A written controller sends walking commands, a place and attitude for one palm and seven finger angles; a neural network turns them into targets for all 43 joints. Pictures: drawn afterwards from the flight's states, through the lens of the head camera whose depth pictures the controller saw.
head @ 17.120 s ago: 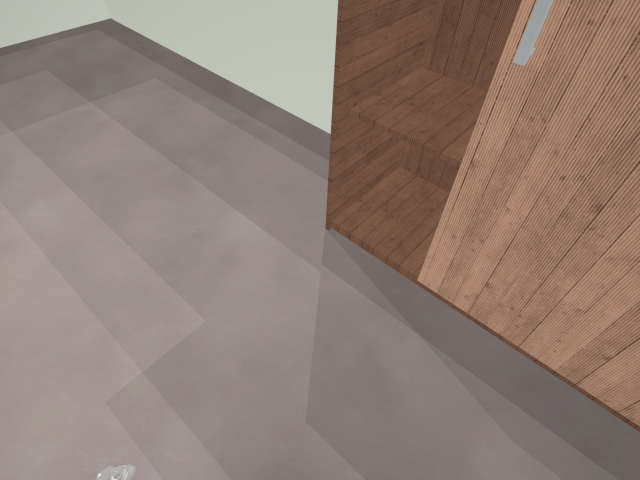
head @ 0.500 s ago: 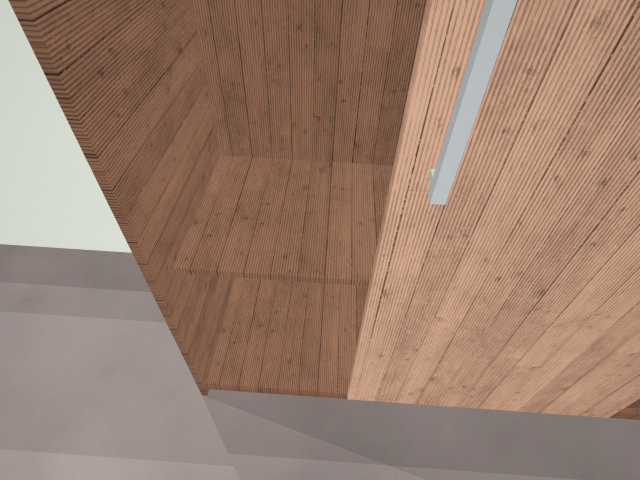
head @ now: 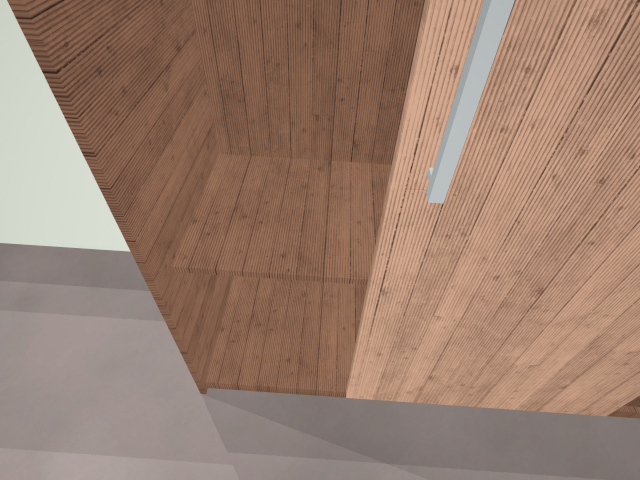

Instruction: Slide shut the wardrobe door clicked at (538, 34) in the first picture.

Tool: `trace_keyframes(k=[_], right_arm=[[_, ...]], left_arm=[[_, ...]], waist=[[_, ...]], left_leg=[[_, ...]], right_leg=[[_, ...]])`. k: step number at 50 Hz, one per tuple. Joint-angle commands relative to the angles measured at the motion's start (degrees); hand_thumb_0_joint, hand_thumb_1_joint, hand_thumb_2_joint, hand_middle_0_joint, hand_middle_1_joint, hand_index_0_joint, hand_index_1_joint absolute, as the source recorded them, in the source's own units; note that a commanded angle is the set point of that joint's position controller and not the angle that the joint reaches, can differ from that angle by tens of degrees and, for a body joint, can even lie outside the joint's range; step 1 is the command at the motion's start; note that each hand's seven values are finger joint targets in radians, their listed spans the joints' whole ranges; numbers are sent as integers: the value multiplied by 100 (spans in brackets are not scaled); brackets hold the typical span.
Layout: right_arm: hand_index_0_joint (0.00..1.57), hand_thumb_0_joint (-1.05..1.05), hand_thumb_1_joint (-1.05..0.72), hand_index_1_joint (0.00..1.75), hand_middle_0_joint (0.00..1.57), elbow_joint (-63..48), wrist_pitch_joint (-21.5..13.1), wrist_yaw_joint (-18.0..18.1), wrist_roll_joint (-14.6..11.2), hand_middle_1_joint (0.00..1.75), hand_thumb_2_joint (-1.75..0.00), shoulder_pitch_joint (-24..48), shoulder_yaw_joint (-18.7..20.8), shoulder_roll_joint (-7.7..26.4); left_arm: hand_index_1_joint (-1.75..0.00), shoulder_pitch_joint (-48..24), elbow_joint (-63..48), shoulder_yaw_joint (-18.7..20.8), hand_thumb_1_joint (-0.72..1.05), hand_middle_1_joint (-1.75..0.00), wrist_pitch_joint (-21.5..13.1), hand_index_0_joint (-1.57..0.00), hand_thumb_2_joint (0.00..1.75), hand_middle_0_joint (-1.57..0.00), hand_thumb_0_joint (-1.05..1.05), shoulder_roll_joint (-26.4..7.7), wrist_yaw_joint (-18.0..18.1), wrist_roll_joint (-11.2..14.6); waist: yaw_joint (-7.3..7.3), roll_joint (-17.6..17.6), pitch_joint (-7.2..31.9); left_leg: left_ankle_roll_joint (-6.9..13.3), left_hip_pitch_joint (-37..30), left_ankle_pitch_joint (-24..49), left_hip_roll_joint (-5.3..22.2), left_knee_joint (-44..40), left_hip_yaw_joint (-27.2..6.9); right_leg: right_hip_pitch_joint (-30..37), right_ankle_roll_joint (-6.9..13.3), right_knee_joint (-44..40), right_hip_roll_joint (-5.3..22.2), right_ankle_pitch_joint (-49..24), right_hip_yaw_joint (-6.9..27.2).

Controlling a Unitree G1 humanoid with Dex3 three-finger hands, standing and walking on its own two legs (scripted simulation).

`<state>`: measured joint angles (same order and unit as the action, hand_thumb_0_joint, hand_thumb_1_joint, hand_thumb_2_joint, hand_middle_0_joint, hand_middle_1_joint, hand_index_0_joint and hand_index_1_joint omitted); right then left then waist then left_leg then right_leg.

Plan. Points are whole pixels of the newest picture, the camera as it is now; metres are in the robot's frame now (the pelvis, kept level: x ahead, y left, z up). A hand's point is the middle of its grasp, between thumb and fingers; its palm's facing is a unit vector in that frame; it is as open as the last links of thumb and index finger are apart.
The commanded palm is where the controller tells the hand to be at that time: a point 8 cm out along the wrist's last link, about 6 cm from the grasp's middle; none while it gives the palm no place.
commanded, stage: look again from close up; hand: right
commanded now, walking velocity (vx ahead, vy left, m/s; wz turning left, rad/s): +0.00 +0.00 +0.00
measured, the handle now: (462, 93) +0.48 -0.13 +0.27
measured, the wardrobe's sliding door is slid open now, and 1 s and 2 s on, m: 0.44 0.44 0.44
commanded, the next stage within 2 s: raise the hand with hooked fingers in 0.02 s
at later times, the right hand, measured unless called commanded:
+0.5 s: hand (455, 410) +0.20 -0.13 +0.05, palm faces -0.09 +0.99 +0.06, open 8.2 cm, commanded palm +0.13 -0.23 +0.01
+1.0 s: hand (549, 379) +0.21 -0.22 +0.10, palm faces +0.01 +1.00 -0.07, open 11.3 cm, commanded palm +0.16 -0.27 +0.12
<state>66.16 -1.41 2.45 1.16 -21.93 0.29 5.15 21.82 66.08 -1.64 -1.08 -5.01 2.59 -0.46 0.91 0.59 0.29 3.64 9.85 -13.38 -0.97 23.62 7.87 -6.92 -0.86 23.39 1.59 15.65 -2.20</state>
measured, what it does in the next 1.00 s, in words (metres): stands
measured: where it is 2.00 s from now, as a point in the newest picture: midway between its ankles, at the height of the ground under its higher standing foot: outside the picture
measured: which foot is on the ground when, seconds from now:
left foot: down 0.00-1.00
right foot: down 0.00-1.00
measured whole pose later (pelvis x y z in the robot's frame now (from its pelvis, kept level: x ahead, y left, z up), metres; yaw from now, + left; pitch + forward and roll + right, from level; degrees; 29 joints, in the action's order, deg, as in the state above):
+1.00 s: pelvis -0.03 -0.02 -0.02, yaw +1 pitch +0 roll +0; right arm -9.7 1.6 -12.8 -17.9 -15.1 13.7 17.1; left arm 15.1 35.5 -5.7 -14.5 -11.4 4.2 3.2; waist 0.0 2.6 2.5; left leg 2.3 18.7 -16.1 0.7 34.8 6.5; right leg -15.7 0.9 35.5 0.9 19.7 -3.6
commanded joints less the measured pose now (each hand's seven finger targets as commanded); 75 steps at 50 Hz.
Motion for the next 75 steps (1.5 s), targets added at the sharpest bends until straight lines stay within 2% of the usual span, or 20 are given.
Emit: trace_keyframes(k=[1,5,6,7,8,9,10,15,18,21,24,27,31,35,40,46,52,57,64,75], right_arm=[[20,0,-90,30,20,-38,-53,36,-28,30,-90,-609,102,488],[20,0,-90,30,20,-36,-42,37,-28,30,-90,-609,93,491],[20,0,-90,30,20,61,-181,217,17,30,-90,-763,19,734],[20,0,-88,32,20,-8617,-1387,55,-1181,32,-89,3561,-168,1550],[20,0,-85,33,20,-7483,-917,448,-844,33,-88,2117,135,1456],[21,0,-83,34,21,-7403,-556,707,-897,34,-87,1867,65,1405],[21,0,-81,36,21,-6005,0,658,-875,36,-86,30,-350,317],[22,0,-69,43,22,-8175,-824,252,-1065,43,-81,285,-1081,58],[22,0,-62,48,22,-7025,-1517,-250,-1136,48,-78,-774,-327,171],[22,0,-55,53,22,-6487,-2352,-1360,-1665,53,-75,-2022,893,737],[23,0,-48,57,23,-7344,-1921,-1387,-1291,57,-72,-2062,1325,1357],[24,0,-41,62,24,-8954,-1453,-984,-1172,62,-69,-913,832,1091],[24,0,-32,68,24,-9929,-2109,-533,-1286,68,-65,221,857,982],[25,0,-22,74,25,-9736,-2717,-1065,-1421,74,-61,1609,128,832],[26,0,-11,81,26,-8371,-1573,-1807,-1429,81,-56,1388,672,1610],[27,0,3,90,27,-8692,-22,-1524,-2115,90,-50,844,2316,2106],[28,0,17,99,28,-9660,-377,-1195,-2026,99,-44,1322,2415,2138],[29,0,29,107,29,-8825,-80,-1763,-2071,107,-39,2471,2073,2244],[30,0,45,117,30,-8934,462,-1967,-2124,117,-32,3657,3057,3355],[30,0,50,120,30,-7607,1551,-2379,-2098,120,-30,4686,3081,3540]], left_arm=[[-30,546,-36,62,90,-30,-23,-20,90,-20,0,-353,37,-15],[-30,533,-28,67,90,-30,-13,-20,90,-20,0,-355,38,-11],[-30,-387,-442,134,90,-30,-81,-20,90,-20,0,-650,-85,25],[-30,-348,-2621,362,90,-30,-962,-20,90,-20,0,-2119,139,72],[-30,-1022,-2296,173,90,-30,-1379,-20,90,-20,0,-1371,279,217],[-30,-1062,-2154,284,90,-30,-1584,-20,90,-20,0,-1487,289,347],[-30,-702,-2087,295,90,-30,-1614,-20,90,-20,0,-1178,242,400],[-30,-979,-3164,265,90,-30,-2299,-20,90,-20,0,-1643,412,354],[-30,-1033,-3419,492,90,-30,-2330,-20,90,-20,0,-1616,210,153],[-30,-1357,-3777,594,90,-30,-2045,-20,90,-20,0,-1706,-148,135],[-30,-1765,-4365,621,90,-30,-1487,-20,90,-20,0,-1617,-249,135],[-30,-1847,-4946,475,90,-30,-1119,-20,90,-20,0,-1416,-188,198],[-30,-1164,-4761,410,90,-30,-1212,-20,90,-20,0,-1322,-56,116],[-30,-1223,-4289,224,90,-30,-1643,-20,90,-20,0,-1540,54,205],[-30,-1325,-4127,122,90,-30,-1905,-20,90,-20,0,-1659,266,386],[-30,-1989,-4229,-32,90,-30,-1666,-20,90,-20,0,-1377,283,396],[-30,-1609,-4058,12,90,-30,-2019,-20,90,-20,0,-1440,80,340],[-30,-1593,-3805,76,90,-30,-2229,-20,90,-20,0,-1732,283,471],[-30,-1924,-3819,-26,90,-30,-2214,-20,90,-20,0,-1711,414,482],[-30,-2155,-3726,-153,90,-30,-1803,-20,90,-20,0,-1745,293,576]], waist=[[-14,-58,-634],[-15,-56,-728],[234,-250,-1269],[-780,1107,1619],[-314,1815,1544],[-349,1623,1122],[-321,683,609],[-391,-1192,48],[-61,-1951,-289],[389,-1329,244],[757,211,712],[451,647,967],[-54,281,1191],[-538,418,614],[-219,-8,719],[490,-393,1000],[292,557,985],[59,205,441],[349,544,877],[281,287,449]], left_leg=[[-109,-96,625,817,-578,-884],[-107,-37,557,803,-590,-863],[-464,254,3425,1126,-363,-1292],[-239,-225,1851,661,166,-1144],[-62,-282,861,320,288,-879],[-63,121,320,306,261,-743],[-158,270,189,340,200,-484],[-307,1253,-1330,351,9,-853],[-320,1601,-1300,345,441,-782],[-223,955,481,433,1220,-830],[-54,424,1178,424,1571,-772],[-43,495,1243,296,1597,-630],[-164,997,1078,94,1504,-565],[-215,1695,-142,67,1212,-577],[-234,990,-831,181,701,-678],[-260,-258,399,285,527,-532],[-223,-134,1042,172,471,-354],[-292,171,130,192,15,-545],[-236,-404,183,220,-118,-599],[-230,-343,905,248,-236,-594]], right_leg=[[-649,213,-342,379,-795,337],[-674,208,-343,382,-759,332],[-1415,-4,855,292,-131,-47],[221,320,70,-62,-1069,-11],[87,365,-55,-25,-1374,-39],[-345,223,53,-55,-918,-24],[-776,298,30,-26,-565,163],[-1042,450,774,-227,93,322],[-2029,260,1181,-249,94,381],[-2481,35,1611,-385,-308,191],[-2344,124,1565,-510,-708,-150],[-1948,205,1417,-429,-904,-186],[-1511,259,1560,-206,-986,186],[-1349,272,1559,-128,-44,460],[-1506,291,1090,-147,508,578],[-1426,195,591,-169,-641,383],[-782,112,383,-120,-1259,263],[-644,252,249,-125,-368,332],[-242,260,-11,-179,-577,461],[-221,259,-95,-181,-931,412]])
